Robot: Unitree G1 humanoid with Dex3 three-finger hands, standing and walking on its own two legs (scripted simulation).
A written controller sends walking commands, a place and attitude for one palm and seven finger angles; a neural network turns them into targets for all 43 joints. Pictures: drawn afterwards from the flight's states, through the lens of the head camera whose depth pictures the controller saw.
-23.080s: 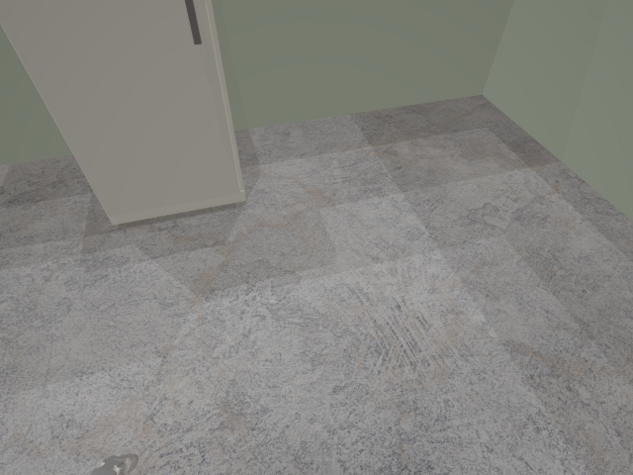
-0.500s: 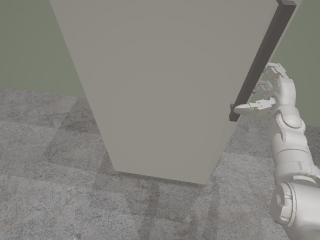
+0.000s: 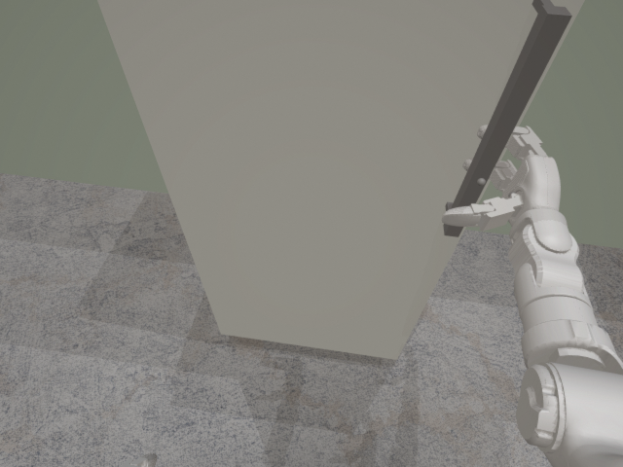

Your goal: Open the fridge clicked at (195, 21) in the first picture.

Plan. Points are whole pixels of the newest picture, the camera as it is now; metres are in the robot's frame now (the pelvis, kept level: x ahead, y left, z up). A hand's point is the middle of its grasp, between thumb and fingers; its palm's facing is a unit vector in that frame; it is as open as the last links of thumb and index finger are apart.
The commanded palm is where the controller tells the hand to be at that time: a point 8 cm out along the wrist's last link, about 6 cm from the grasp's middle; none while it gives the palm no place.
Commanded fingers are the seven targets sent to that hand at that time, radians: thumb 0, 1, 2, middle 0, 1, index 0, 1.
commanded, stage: slide the fingers in behind the handle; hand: right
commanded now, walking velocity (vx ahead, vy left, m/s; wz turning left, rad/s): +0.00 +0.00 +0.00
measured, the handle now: (487, 139) +0.52 -0.17 +0.17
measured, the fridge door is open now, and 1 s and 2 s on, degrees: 0 0 0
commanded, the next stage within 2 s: grip the handle and tug to test in 0.54 s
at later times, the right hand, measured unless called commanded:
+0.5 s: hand (471, 178) +0.46 -0.15 +0.15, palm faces +0.05 +1.00 +0.01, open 14.0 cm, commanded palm +0.43 -0.20 +0.14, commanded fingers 0.00 0.50 -0.30 0.30 1.20 0.30 1.20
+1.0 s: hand (470, 180) +0.46 -0.15 +0.15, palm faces +0.05 +1.00 +0.01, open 10.9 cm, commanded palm +0.43 -0.20 +0.14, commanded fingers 0.00 -0.39 -0.68 0.40 1.33 0.40 1.33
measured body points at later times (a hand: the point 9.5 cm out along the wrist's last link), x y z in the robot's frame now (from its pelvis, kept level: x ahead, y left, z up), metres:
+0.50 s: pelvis -0.01 +0.00 +0.00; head +0.02 +0.00 +0.45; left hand +0.05 +0.25 -0.12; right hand +0.45 -0.20 +0.15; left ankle -0.01 +0.09 -0.73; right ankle +0.02 -0.10 -0.73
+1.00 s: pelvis +0.00 -0.01 +0.00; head +0.02 +0.00 +0.45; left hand +0.07 +0.25 -0.12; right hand +0.45 -0.20 +0.15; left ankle -0.01 +0.09 -0.73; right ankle +0.02 -0.10 -0.73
